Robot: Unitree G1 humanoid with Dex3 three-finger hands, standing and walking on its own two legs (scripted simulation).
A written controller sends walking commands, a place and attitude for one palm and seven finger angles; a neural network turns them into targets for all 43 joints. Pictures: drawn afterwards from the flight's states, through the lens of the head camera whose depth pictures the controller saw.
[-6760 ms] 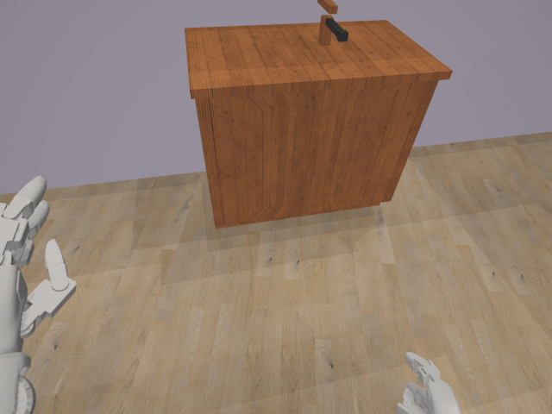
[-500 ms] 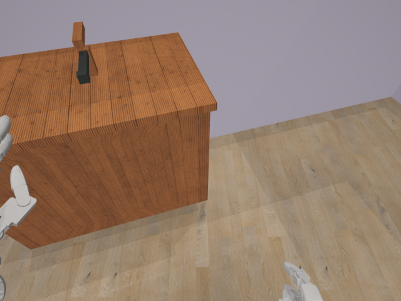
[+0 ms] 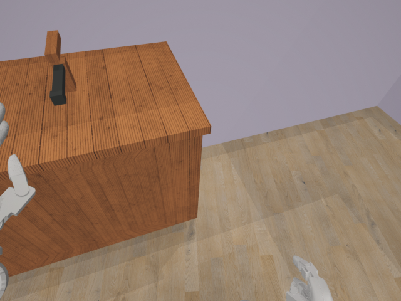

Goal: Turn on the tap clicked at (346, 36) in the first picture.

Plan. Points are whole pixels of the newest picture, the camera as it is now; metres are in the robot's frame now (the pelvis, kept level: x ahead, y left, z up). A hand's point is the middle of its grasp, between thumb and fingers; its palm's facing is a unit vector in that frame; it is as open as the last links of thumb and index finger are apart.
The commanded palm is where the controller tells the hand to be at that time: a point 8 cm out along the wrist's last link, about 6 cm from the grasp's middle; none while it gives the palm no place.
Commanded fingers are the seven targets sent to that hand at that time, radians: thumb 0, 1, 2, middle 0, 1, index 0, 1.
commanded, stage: take the last steps up to it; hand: left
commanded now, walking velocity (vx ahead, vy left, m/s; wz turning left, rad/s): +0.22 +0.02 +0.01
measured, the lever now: (58, 97) +0.54 +0.39 +0.08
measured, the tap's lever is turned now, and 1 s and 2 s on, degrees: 0 0 0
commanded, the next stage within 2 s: come to a stop and stand still in 0.48 s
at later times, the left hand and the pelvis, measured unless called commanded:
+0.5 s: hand (99, 157) +0.29 +0.18 +0.17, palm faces +0.36 -0.80 -0.48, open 7.4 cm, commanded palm +0.23 +0.23 +0.18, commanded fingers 0.00 0.90 0.90 -0.20 -0.30 -0.20 -0.30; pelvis +0.08 -0.05 +0.01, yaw +2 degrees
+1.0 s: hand (90, 141) +0.31 +0.20 +0.19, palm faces +0.40 -0.76 -0.52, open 7.5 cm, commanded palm +0.25 +0.23 +0.18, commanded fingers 0.00 0.90 0.90 -0.20 -0.30 -0.20 -0.30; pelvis +0.09 -0.05 +0.00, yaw +1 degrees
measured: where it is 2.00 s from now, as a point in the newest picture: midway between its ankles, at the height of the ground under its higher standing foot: outside the picture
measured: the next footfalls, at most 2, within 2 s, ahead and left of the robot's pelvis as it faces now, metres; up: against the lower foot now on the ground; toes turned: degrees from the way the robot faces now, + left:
right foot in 0.20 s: +0.14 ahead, -0.12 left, +0.00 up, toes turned -3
left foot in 0.66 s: +0.16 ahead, +0.08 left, +0.00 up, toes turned -3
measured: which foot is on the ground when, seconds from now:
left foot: down 0.00-0.20, up 0.22-0.64, down 0.66-1.00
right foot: up 0.00-0.18, down 0.20-1.00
